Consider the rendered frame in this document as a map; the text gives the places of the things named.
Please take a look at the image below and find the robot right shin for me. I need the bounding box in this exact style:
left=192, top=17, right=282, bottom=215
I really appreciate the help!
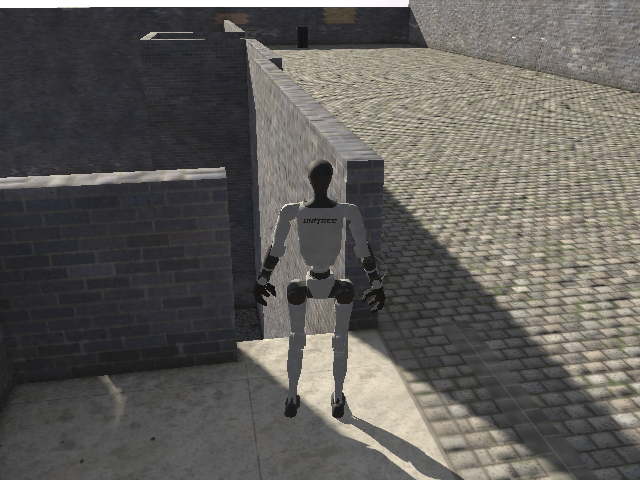
left=333, top=335, right=348, bottom=404

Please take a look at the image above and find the right robot hand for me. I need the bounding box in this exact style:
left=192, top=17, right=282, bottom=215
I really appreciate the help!
left=362, top=286, right=386, bottom=313

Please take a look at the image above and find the right robot forearm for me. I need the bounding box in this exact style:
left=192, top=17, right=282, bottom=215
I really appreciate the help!
left=361, top=242, right=383, bottom=289

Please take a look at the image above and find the left robot hand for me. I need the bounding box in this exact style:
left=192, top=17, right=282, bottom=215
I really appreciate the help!
left=253, top=281, right=276, bottom=306

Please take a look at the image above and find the left robot thigh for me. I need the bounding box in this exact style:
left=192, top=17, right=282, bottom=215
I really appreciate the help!
left=287, top=279, right=307, bottom=350

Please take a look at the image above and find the left robot upper arm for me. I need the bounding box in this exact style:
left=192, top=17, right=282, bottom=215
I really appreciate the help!
left=269, top=203, right=299, bottom=258

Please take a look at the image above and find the left robot forearm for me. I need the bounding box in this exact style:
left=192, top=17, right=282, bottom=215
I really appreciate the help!
left=257, top=241, right=279, bottom=286

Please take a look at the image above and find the right robot upper arm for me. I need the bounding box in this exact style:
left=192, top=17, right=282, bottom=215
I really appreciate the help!
left=341, top=203, right=371, bottom=258

